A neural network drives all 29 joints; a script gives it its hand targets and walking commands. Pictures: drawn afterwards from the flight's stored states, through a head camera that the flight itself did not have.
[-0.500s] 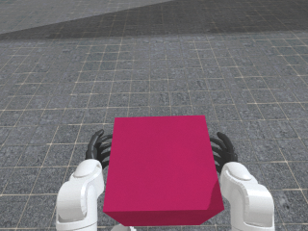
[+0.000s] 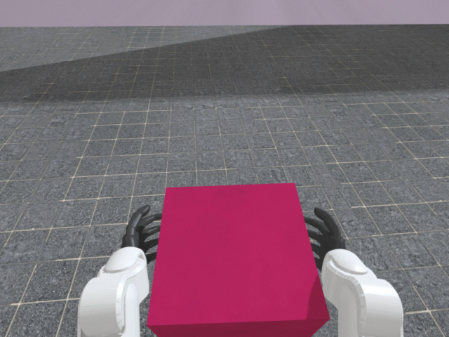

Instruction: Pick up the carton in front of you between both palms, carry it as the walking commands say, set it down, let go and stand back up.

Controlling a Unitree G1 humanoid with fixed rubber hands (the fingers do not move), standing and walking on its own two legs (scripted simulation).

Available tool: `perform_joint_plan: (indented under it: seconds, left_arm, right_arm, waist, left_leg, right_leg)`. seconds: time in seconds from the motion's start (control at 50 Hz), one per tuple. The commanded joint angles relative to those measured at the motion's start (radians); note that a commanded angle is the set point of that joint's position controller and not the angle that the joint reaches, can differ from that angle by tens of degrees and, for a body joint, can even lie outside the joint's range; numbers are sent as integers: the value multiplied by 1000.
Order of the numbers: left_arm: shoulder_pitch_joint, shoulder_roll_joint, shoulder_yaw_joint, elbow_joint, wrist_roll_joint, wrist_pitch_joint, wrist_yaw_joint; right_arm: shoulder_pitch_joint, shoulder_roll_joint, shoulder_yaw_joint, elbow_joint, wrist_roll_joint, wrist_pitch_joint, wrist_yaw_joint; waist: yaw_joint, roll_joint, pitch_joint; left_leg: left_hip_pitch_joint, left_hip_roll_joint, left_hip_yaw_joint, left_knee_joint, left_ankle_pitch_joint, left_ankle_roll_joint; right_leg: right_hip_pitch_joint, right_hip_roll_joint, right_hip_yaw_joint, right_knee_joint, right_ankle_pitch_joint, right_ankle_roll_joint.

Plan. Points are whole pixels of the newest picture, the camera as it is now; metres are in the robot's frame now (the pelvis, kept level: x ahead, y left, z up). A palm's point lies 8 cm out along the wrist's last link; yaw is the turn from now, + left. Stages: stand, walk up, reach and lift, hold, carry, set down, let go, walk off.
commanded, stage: carry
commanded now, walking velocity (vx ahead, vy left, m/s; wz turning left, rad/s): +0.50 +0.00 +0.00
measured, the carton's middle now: (233, 275) +0.23 +0.00 +0.02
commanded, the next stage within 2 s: none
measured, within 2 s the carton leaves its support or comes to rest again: neither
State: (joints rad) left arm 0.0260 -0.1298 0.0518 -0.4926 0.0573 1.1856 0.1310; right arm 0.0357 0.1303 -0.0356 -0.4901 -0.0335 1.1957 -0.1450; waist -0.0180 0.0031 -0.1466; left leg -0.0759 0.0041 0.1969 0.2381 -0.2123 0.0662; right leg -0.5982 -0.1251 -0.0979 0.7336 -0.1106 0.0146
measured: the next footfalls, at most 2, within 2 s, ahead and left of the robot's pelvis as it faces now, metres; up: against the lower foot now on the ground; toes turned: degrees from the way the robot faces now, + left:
right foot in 0.20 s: +0.33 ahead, -0.14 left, +0.00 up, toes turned -11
left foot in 0.66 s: +0.63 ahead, +0.11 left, +0.00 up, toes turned +13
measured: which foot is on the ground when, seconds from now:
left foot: down 0.00-0.24, up 0.26-0.64, down 0.66-1.00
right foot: up 0.00-0.18, down 0.20-0.70, up 0.72-1.00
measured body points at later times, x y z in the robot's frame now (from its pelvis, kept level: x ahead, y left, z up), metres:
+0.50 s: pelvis +0.33 -0.04 +0.00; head +0.32 -0.05 +0.45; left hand +0.56 +0.13 +0.08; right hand +0.58 -0.18 +0.07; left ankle +0.40 +0.12 -0.70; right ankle +0.29 -0.14 -0.75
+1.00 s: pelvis +0.66 +0.02 +0.00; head +0.65 +0.04 +0.45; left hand +0.91 +0.17 +0.09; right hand +0.90 -0.13 +0.10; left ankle +0.59 +0.11 -0.75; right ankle +0.76 -0.13 -0.70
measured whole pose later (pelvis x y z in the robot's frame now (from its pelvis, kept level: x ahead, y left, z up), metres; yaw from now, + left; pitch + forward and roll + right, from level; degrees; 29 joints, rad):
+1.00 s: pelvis +0.66 +0.02 +0.00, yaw +0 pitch +4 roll -2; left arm 0.03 -0.13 0.03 -0.59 0.05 1.19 0.14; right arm 0.04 0.13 -0.04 -0.58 -0.02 1.18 -0.13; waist -0.03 0.00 -0.11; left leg -0.07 0.05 0.22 0.23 -0.23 0.03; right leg -0.59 -0.11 -0.12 0.73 -0.14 0.01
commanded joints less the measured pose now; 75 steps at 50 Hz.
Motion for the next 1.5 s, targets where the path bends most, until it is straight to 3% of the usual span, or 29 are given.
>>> perform_joint_plan:
  seconds: [0.0, 0.08, 0.14, 0.16, 0.18, 0.2, 0.22, 0.26, 0.3, 0.36, 0.46, 0.56, 0.6, 0.62, 0.64, 0.66, 0.7, 0.74, 0.78, 0.84, 1.02, 1.1, 1.12, 1.14, 1.16, 1.2, 1.22, 1.34, 1.48]
  left_arm:
    - [-369, -736, -626, -81, -262, 14, -83]
    - [-362, -712, -618, -79, -267, 30, -85]
    - [-324, -709, -603, -62, -265, 24, -88]
    - [-307, -711, -601, -58, -259, 19, -89]
    - [-297, -721, -604, -52, -259, 9, -93]
    - [-299, -759, -608, -45, -268, 1, -102]
    - [-304, -817, -618, -50, -279, -13, -114]
    - [-347, -896, -646, -88, -289, -41, -133]
    - [-367, -920, -665, -104, -298, -63, -149]
    - [-325, -872, -665, -88, -295, -69, -160]
    - [-299, -760, -647, -111, -282, -54, -144]
    - [-314, -674, -623, -150, -272, -13, -101]
    - [-325, -642, -621, -153, -260, 9, -83]
    - [-335, -619, -621, -157, -260, 19, -74]
    - [-341, -615, -628, -177, -265, 28, -68]
    - [-335, -615, -631, -173, -272, 34, -66]
    - [-355, -694, -648, -157, -290, 29, -78]
    - [-379, -787, -664, -150, -292, 11, -96]
    - [-372, -838, -669, -136, -279, -7, -103]
    - [-351, -840, -662, -135, -258, -18, -101]
    - [-311, -693, -621, -98, -242, 27, -84]
    - [-321, -717, -623, -101, -269, 15, -97]
    - [-310, -720, -624, -102, -266, 9, -100]
    - [-305, -732, -627, -98, -274, 1, -105]
    - [-307, -770, -635, -104, -287, -6, -115]
    - [-324, -861, -660, -112, -303, -30, -138]
    - [-337, -894, -670, -113, -305, -42, -146]
    - [-299, -861, -676, -104, -292, -73, -166]
    - [-297, -729, -645, -156, -286, -40, -130]
  right_arm:
    - [-387, 679, 577, -95, 246, -3, 115]
    - [-378, 669, 576, -99, 240, 11, 106]
    - [-383, 675, 595, -109, 244, 11, 105]
    - [-389, 674, 602, -124, 248, 9, 107]
    - [-387, 688, 617, -149, 256, 7, 112]
    - [-396, 709, 634, -145, 260, 4, 120]
    - [-407, 762, 649, -148, 266, -10, 130]
    - [-415, 850, 661, -132, 266, -39, 150]
    - [-402, 886, 673, -125, 258, -66, 157]
    - [-343, 854, 656, -101, 211, -81, 145]
    - [-333, 767, 643, -128, 205, -65, 124]
    - [-362, 675, 616, -160, 234, -22, 104]
    - [-317, 631, 588, -128, 234, -5, 94]
    - [-317, 614, 571, -124, 235, 1, 91]
    - [-319, 577, 551, -124, 234, 4, 86]
    - [-320, 599, 555, -123, 247, 6, 85]
    - [-343, 679, 579, -158, 270, -1, 103]
    - [-410, 765, 612, -180, 290, -17, 124]
    - [-425, 799, 639, -194, 302, -29, 143]
    - [-412, 781, 647, -197, 304, -32, 154]
    - [-327, 635, 581, -127, 237, 6, 116]
    - [-372, 678, 608, -148, 243, 2, 114]
    - [-384, 684, 616, -166, 249, 0, 116]
    - [-378, 703, 630, -186, 255, -1, 121]
    - [-387, 726, 651, -184, 262, -5, 128]
    - [-386, 820, 664, -161, 261, -30, 146]
    - [-381, 853, 667, -149, 256, -43, 154]
    - [-310, 850, 664, -115, 203, -88, 147]
    - [-344, 741, 652, -175, 229, -51, 118]
  waist:
    - [6, 118, 32]
    - [-3, 138, 42]
    - [34, 102, -111]
    - [59, -31, -233]
    - [49, -302, -319]
    - [43, -305, -286]
    - [40, -197, -288]
    - [38, -70, -248]
    - [32, -89, -208]
    - [31, -139, -137]
    - [30, -160, -13]
    - [37, -160, 27]
    - [12, -70, -53]
    - [-9, -6, -119]
    - [-14, 281, -187]
    - [0, 388, -213]
    - [-8, 184, -192]
    - [-2, 99, -204]
    - [3, 104, -188]
    - [1, 127, -137]
    - [-4, 149, 46]
    - [39, 91, -89]
    - [63, -63, -187]
    - [47, -333, -260]
    - [42, -303, -239]
    - [39, -112, -240]
    - [37, -84, -225]
    - [32, -125, -122]
    - [35, -150, 25]
  left_leg:
    - [58, 239, -129, -144, 115, 55]
    - [145, 232, -95, -41, 346, 51]
    - [39, 177, 12, 323, 628, -17]
    - [-161, 123, 11, 587, 407, -63]
    - [-444, 0, -29, 876, -8, -91]
    - [-618, -21, -125, 1046, -258, -77]
    - [-644, 45, -170, 1095, -262, -57]
    - [-585, 108, -210, 989, -153, -42]
    - [-523, 119, -175, 847, -91, -53]
    - [-523, 120, -121, 678, -7, -72]
    - [-476, 100, -38, 378, 136, -82]
    - [-399, 84, 7, 256, 162, -71]
    - [-162, 29, 53, 220, 43, -42]
    - [31, 69, -7, 201, -41, -20]
    - [178, 328, -434, 72, -108, 59]
    - [307, 415, -697, -16, 12, 136]
    - [250, 396, -516, 33, 303, 119]
    - [147, 355, -382, 15, 254, 70]
    - [88, 326, -287, -36, 154, 37]
    - [96, 315, -221, -102, 85, 59]
    - [130, 248, -49, -69, 308, 36]
    - [9, 172, 51, 325, 521, -34]
    - [-169, 115, 44, 597, 320, -72]
    - [-429, -6, -13, 871, -136, -103]
    - [-564, 3, -127, 1028, -259, -75]
    - [-574, 99, -193, 1036, -209, -47]
    - [-548, 118, -207, 966, -144, -42]
    - [-520, 120, -114, 615, 7, -71]
    - [-476, 87, -11, 312, 161, -76]
  right_leg:
    - [-26, 11, -58, -141, 106, 7]
    - [9, 45, -110, -235, 46, -20]
    - [431, 118, -176, -311, -29, -53]
    - [705, -53, 64, -326, -73, -102]
    - [906, -281, 500, -422, -36, -226]
    - [936, -310, 562, -470, 144, -287]
    - [897, -288, 453, -432, 260, -252]
    - [742, -245, 293, -451, 216, -173]
    - [625, -204, 186, -528, 47, -128]
    - [574, -184, 102, -609, -68, -141]
    - [536, -138, -23, -617, -19, -126]
    - [566, -145, -41, -551, 22, -105]
    - [525, -84, -108, -299, 161, -70]
    - [417, -42, -141, -94, 167, -39]
    - [203, 63, -150, 234, -76, 21]
    - [-21, 138, -34, 420, -381, 29]
    - [-100, 41, 53, 536, -355, -23]
    - [-37, -14, 89, 433, -243, -31]
    - [-2, -10, 55, 315, -179, -31]
    - [-30, -4, 15, 174, -95, -20]
    - [25, 50, -118, -213, 63, -17]
    - [472, 123, -176, -292, -34, -50]
    - [690, -52, 82, -340, -126, -93]
    - [860, -280, 531, -473, -135, -210]
    - [873, -309, 588, -516, 11, -265]
    - [792, -268, 374, -454, 186, -193]
    - [732, -244, 298, -467, 187, -169]
    - [624, -185, 98, -610, -2, -152]
    - [603, -136, -36, -598, 77, -127]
